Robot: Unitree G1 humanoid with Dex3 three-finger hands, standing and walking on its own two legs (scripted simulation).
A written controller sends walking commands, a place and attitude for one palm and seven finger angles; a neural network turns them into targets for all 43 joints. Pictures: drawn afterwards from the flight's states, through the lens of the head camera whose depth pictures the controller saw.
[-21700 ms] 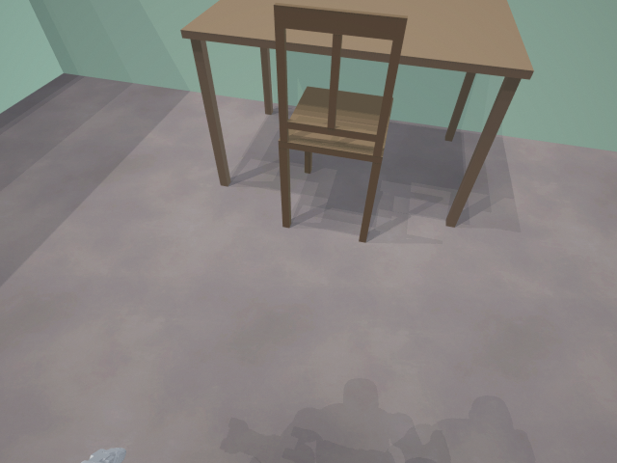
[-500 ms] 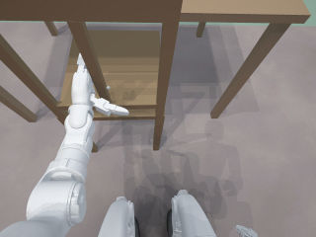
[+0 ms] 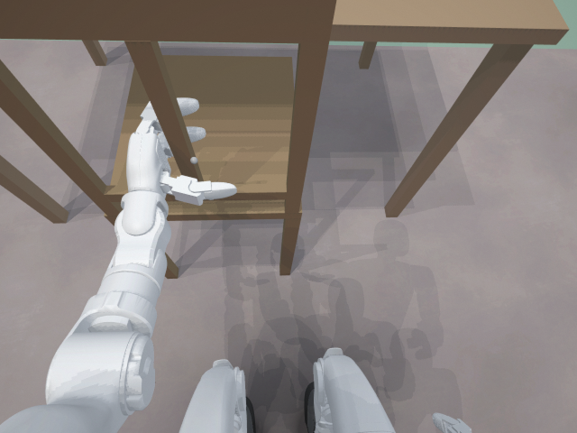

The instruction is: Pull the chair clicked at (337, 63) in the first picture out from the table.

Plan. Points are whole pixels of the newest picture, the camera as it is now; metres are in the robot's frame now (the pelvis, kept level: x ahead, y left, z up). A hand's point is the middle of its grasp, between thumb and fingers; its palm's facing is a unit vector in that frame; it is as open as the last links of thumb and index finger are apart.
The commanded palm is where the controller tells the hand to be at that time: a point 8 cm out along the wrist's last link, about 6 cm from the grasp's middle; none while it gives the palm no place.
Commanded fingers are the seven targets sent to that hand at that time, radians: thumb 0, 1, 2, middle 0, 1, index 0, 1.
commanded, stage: hook a spindle and tug to test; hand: left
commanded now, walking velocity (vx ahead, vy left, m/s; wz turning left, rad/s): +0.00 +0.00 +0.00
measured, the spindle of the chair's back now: (176, 133) +0.51 +0.13 +0.05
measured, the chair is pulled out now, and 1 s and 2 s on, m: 0.00 0.04 0.14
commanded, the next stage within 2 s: step backward, pulling the chair out in 0.98 s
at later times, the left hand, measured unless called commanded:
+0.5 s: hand (193, 160) +0.48 +0.11 +0.03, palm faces -0.01 -1.00 -0.01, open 5.6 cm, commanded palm +0.44 +0.15 +0.03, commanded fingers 0.00 0.90 0.90 -0.50 -1.45 -0.50 -1.45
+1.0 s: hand (194, 182) +0.44 +0.11 +0.03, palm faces -0.04 -1.00 -0.02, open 5.6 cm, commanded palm +0.41 +0.15 +0.03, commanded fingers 0.00 0.90 0.90 -0.50 -1.45 -0.50 -1.45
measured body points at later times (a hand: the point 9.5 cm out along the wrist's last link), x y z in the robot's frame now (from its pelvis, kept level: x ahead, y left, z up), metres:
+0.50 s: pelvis +0.01 +0.00 +0.00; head +0.15 +0.01 +0.43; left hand +0.47 +0.16 +0.04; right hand +0.08 -0.25 -0.12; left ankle +0.02 +0.09 -0.61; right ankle +0.04 -0.11 -0.61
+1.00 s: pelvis +0.02 +0.00 +0.01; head +0.16 +0.01 +0.44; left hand +0.44 +0.16 +0.04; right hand +0.13 -0.25 -0.11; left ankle +0.02 +0.09 -0.61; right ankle +0.04 -0.11 -0.61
